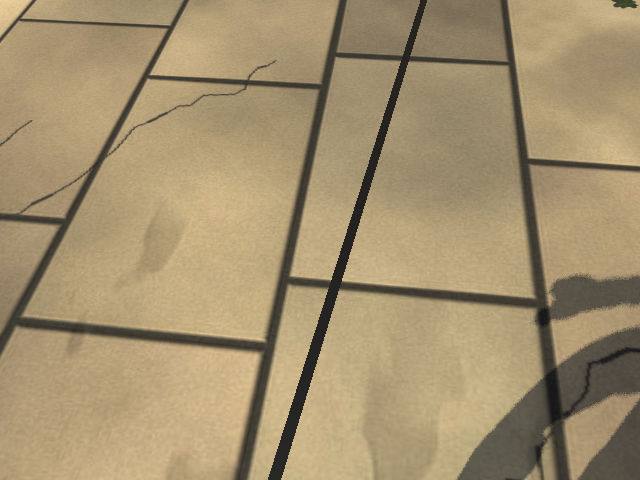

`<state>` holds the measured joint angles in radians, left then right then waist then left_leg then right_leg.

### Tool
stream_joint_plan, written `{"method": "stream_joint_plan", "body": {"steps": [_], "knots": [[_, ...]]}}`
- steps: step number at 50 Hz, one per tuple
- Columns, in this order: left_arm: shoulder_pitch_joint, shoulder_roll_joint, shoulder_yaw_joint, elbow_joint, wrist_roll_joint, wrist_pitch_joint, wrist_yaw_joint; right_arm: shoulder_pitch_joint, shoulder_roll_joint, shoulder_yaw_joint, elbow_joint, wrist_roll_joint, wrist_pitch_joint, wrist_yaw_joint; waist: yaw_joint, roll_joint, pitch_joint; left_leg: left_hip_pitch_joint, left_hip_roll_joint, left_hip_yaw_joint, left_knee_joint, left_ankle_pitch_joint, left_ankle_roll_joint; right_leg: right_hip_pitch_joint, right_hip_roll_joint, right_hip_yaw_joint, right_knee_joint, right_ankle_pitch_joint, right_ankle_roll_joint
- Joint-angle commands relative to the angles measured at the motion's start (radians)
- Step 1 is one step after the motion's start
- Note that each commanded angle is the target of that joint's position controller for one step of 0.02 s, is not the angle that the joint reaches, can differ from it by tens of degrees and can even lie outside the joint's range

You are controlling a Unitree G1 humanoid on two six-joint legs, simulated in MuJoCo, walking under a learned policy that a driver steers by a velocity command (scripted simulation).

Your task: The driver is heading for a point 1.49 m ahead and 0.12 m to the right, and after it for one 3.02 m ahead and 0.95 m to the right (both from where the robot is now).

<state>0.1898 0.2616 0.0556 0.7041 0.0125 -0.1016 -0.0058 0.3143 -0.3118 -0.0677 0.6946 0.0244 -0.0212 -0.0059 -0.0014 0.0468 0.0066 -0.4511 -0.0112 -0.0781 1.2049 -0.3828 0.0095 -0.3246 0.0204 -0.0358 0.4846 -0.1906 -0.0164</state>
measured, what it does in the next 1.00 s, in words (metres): walks ahead: left foot, then right foot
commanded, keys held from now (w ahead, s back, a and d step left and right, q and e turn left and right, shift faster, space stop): w+q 0.02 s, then w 0.98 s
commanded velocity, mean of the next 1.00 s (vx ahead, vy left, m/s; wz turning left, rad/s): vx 0.50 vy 0.00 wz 0.15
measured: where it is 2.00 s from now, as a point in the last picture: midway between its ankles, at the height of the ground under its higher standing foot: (296, 269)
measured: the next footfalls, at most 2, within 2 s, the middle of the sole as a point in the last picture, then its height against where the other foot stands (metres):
left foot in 0.36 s outside the picture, level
right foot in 0.86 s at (364, 405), level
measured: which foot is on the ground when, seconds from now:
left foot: up 0.00-0.34, down 0.36-0.88, up 0.90-1.00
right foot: down 0.00-0.36, up 0.38-0.84, down 0.86-1.00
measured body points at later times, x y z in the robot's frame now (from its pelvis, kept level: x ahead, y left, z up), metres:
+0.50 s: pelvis +0.26 +0.07 +0.00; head +0.29 +0.09 +0.45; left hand +0.30 +0.36 -0.13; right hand +0.44 -0.17 -0.09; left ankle +0.29 +0.16 -0.74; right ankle +0.20 -0.10 -0.64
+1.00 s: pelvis +0.54 +0.03 +0.00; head +0.57 +0.03 +0.45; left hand +0.64 +0.32 -0.10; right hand +0.64 -0.24 -0.13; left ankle +0.42 +0.17 -0.65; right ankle +0.61 -0.04 -0.73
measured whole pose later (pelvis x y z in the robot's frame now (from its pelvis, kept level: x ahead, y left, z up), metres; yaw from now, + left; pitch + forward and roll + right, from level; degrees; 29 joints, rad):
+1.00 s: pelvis +0.54 +0.03 +0.00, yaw +7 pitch +2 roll +0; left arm 0.18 0.28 0.04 0.81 0.00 -0.08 -0.04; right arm 0.31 -0.30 -0.05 0.82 0.02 -0.07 0.00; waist 0.00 0.03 0.03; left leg -0.38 0.03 -0.03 1.14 -0.39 0.03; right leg -0.37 0.03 -0.05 0.50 -0.16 -0.06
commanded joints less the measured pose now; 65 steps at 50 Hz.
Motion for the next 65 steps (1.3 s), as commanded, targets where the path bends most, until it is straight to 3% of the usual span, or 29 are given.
{"method": "stream_joint_plan", "body": {"steps": [1, 5, 9, 13, 15, 17, 18, 19, 20, 21, 22, 24, 25, 28, 33, 38, 41, 42, 43, 44, 45, 46, 47, 48, 49, 51, 55, 60, 65], "knots": [[0.046, 0.106, 0.029, -0.023, -0.002, -0.008, 0.006, -0.047, -0.070, -0.026, -0.109, 0.007, -0.007, 0.009, 0.027, -0.168, -0.005, -0.251, 0.109, -0.032, -0.017, 0.062, -0.007, 0.221, -0.273, 0.281, -0.277, 0.020, -0.158], [0.075, 0.152, 0.043, 0.027, -0.007, -0.017, -0.001, -0.107, -0.016, -0.004, -0.127, -0.008, -0.006, 0.011, 0.026, -0.117, 0.010, -0.261, 0.111, -0.028, -0.206, 0.152, -0.019, 0.214, -0.284, 0.175, -0.327, 0.160, -0.197], [0.088, 0.181, 0.046, 0.062, -0.024, -0.004, -0.002, -0.222, -0.001, 0.011, -0.140, -0.009, -0.027, 0.033, 0.057, -0.105, 0.032, -0.191, 0.096, 0.037, -0.464, 0.336, -0.009, 0.223, -0.248, 0.055, -0.333, 0.224, -0.172], [0.163, 0.213, 0.051, 0.114, -0.043, 0.016, -0.003, -0.324, -0.012, 0.012, -0.175, -0.001, -0.038, 0.049, 0.082, -0.120, 0.057, -0.151, 0.072, 0.080, -0.598, 0.315, 0.020, 0.306, -0.286, 0.047, -0.308, 0.266, -0.155], [0.166, 0.230, 0.055, 0.131, -0.049, 0.028, -0.001, -0.310, -0.037, 0.001, -0.179, -0.006, -0.039, 0.051, 0.051, -0.139, 0.044, -0.089, 0.045, 0.102, -0.648, 0.250, 0.053, 0.354, -0.302, 0.036, -0.245, 0.418, -0.138], [0.155, 0.225, 0.048, 0.141, -0.052, 0.037, 0.006, -0.102, -0.099, -0.036, -0.115, -0.016, -0.037, 0.043, -0.071, -0.129, -0.085, 0.240, -0.018, 0.153, -0.723, 0.297, 0.103, 0.307, -0.247, -0.039, 0.006, 0.684, -0.093], [0.152, 0.187, 0.029, 0.127, -0.032, 0.033, 0.011, 0.063, -0.158, -0.061, -0.077, -0.019, -0.030, 0.029, -0.144, -0.087, -0.198, 0.523, 0.079, 0.035, -0.682, 0.328, 0.145, 0.127, -0.206, -0.067, 0.249, 0.509, -0.053], [0.233, 0.072, -0.012, 0.082, -0.011, 0.016, 0.003, 0.130, -0.270, -0.078, -0.066, -0.031, -0.027, 0.020, -0.096, 0.177, -0.323, 0.845, 0.354, -0.461, -0.754, 0.170, 0.306, -0.272, -0.043, -0.064, 0.648, -0.110, 0.019], [0.201, 0.131, 0.000, 0.102, -0.024, -0.006, -0.002, 0.145, -0.198, -0.057, -0.070, -0.021, -0.031, 0.024, -0.125, 0.143, -0.399, 0.856, 0.401, -0.664, -0.866, 0.118, 0.335, -0.380, -0.023, 0.109, 0.791, -0.393, 0.012], [0.124, 0.184, 0.019, 0.072, -0.055, -0.014, -0.009, 0.086, -0.157, -0.039, -0.062, -0.020, -0.037, 0.028, -0.112, 0.105, -0.244, 0.747, 0.364, -0.504, -0.877, 0.141, 0.290, -0.467, -0.076, 0.113, 0.831, -0.335, 0.002], [0.075, 0.175, 0.015, 0.062, -0.053, -0.017, -0.006, 0.027, -0.128, -0.030, -0.062, -0.017, -0.040, 0.029, -0.084, 0.063, -0.151, 0.609, 0.315, -0.367, -0.890, 0.224, 0.260, -0.456, -0.118, 0.090, 0.785, -0.246, -0.003], [0.073, 0.154, 0.019, 0.073, -0.025, -0.002, 0.000, -0.062, -0.067, -0.013, -0.063, -0.028, -0.049, 0.036, -0.015, 0.029, -0.060, 0.399, 0.238, -0.218, -0.957, 0.351, 0.223, -0.357, -0.168, 0.090, 0.686, -0.127, 0.003], [0.104, 0.136, 0.016, 0.079, -0.028, 0.010, -0.002, -0.076, -0.074, -0.016, -0.060, -0.030, -0.055, 0.036, 0.011, 0.073, -0.065, 0.339, 0.242, -0.200, -0.989, 0.376, 0.241, -0.302, -0.173, 0.093, 0.666, -0.101, 0.015], [0.072, 0.104, 0.009, 0.075, -0.020, 0.033, 0.002, -0.073, -0.087, -0.023, -0.030, -0.024, -0.074, 0.029, 0.027, 0.033, -0.026, 0.274, 0.228, -0.116, -1.049, 0.423, 0.252, -0.306, -0.175, 0.085, 0.563, -0.029, 0.045], [-0.103, 0.070, -0.009, 0.032, -0.018, 0.023, -0.013, -0.014, -0.121, -0.031, 0.018, -0.019, -0.068, 0.011, -0.028, 0.013, 0.029, 0.285, 0.197, -0.012, -1.077, 0.392, 0.210, -0.302, -0.142, 0.067, 0.228, 0.239, 0.046], [-0.218, 0.093, -0.009, -0.010, -0.027, 0.014, -0.036, 0.059, -0.147, -0.040, 0.079, -0.003, -0.055, 0.004, -0.060, 0.017, 0.064, 0.394, 0.252, -0.018, -1.037, 0.347, 0.185, -0.290, -0.109, 0.068, 0.073, 0.246, 0.012], [-0.182, 0.121, 0.001, -0.009, -0.024, 0.008, -0.044, 0.053, -0.159, -0.046, 0.100, -0.001, -0.040, -0.002, -0.026, 0.032, 0.041, 0.471, 0.276, -0.026, -0.956, 0.472, 0.157, -0.221, -0.085, 0.049, 0.031, 0.139, -0.029], [-0.110, 0.140, 0.013, 0.011, -0.022, 0.006, -0.042, 0.036, -0.162, -0.045, 0.101, -0.001, -0.033, -0.004, 0.018, 0.033, -0.001, 0.473, 0.251, -0.002, -0.864, 0.623, 0.138, -0.112, -0.055, 0.016, 0.008, 0.121, -0.049], [0.035, 0.182, 0.037, 0.057, -0.019, 0.007, -0.034, 0.042, -0.136, -0.035, 0.101, -0.007, -0.027, -0.007, 0.080, 0.012, -0.097, 0.430, 0.194, 0.042, -0.682, 0.716, 0.110, 0.092, -0.035, -0.003, 0.009, 0.128, -0.077], [0.204, 0.258, 0.058, 0.087, -0.012, 0.010, -0.024, 0.066, -0.082, -0.010, 0.078, -0.031, -0.025, -0.012, 0.130, -0.112, -0.250, 0.249, 0.127, 0.097, -0.363, 0.473, 0.068, 0.379, -0.208, 0.198, 0.034, 0.161, -0.139], [0.243, 0.322, 0.071, 0.107, -0.012, 0.015, -0.031, 0.191, 0.025, 0.019, 0.066, -0.023, -0.045, -0.003, 0.059, -0.393, -0.348, -0.146, -0.057, 0.069, -0.041, -0.148, 0.005, 0.672, -0.392, 0.683, -0.105, -0.110, -0.295], [0.229, 0.220, 0.043, 0.093, -0.030, 0.012, -0.034, 0.125, -0.079, -0.001, 0.079, -0.007, -0.064, 0.002, 0.105, -0.271, -0.314, -0.260, -0.014, -0.055, 0.072, -0.201, 0.016, 0.656, -0.381, 0.750, -0.188, -0.270, -0.271], [0.163, 0.184, 0.031, 0.083, -0.027, 0.010, -0.030, 0.030, -0.124, -0.014, 0.052, 0.015, -0.076, 0.007, 0.099, -0.211, -0.184, -0.322, 0.035, -0.037, 0.082, -0.111, 0.032, 0.544, -0.358, 0.613, -0.202, -0.251, -0.231], [0.098, 0.171, 0.026, 0.071, -0.018, 0.010, -0.028, -0.024, -0.114, -0.011, 0.040, 0.010, -0.080, 0.002, 0.074, -0.128, -0.115, -0.297, 0.085, -0.008, 0.043, -0.021, 0.035, 0.419, -0.325, 0.512, -0.215, -0.150, -0.212], [0.055, 0.146, 0.020, 0.066, -0.010, 0.009, -0.028, -0.052, -0.106, -0.014, 0.036, -0.006, -0.078, -0.001, 0.052, -0.107, -0.061, -0.267, 0.115, -0.002, -0.014, 0.039, 0.031, 0.312, -0.295, 0.437, -0.239, -0.050, -0.211], [0.027, 0.119, 0.011, 0.067, 0.001, 0.001, -0.028, -0.016, -0.079, -0.014, 0.047, -0.009, -0.061, 0.000, 0.006, -0.142, -0.055, -0.169, 0.145, -0.009, -0.072, 0.098, 0.022, 0.212, -0.257, 0.351, -0.287, 0.061, -0.210], [0.058, 0.156, 0.022, 0.098, -0.010, -0.007, -0.014, -0.085, -0.045, -0.006, 0.029, -0.021, -0.040, -0.004, 0.004, -0.103, -0.003, -0.223, 0.159, 0.010, -0.228, 0.212, -0.018, 0.176, -0.250, 0.241, -0.356, 0.185, -0.232], [0.119, 0.175, 0.025, 0.133, -0.022, 0.006, 0.001, -0.238, -0.011, 0.008, -0.001, -0.018, -0.055, 0.011, 0.056, -0.100, 0.034, -0.192, 0.124, 0.052, -0.525, 0.457, -0.028, 0.201, -0.198, 0.117, -0.371, 0.217, -0.185], [0.199, 0.188, 0.030, 0.183, -0.030, 0.030, 0.005, -0.364, -0.017, 0.013, -0.043, -0.006, -0.067, 0.037, 0.093, -0.104, 0.072, -0.201, 0.093, 0.063, -0.664, 0.441, -0.004, 0.330, -0.255, 0.120, -0.322, 0.228, -0.178]]}}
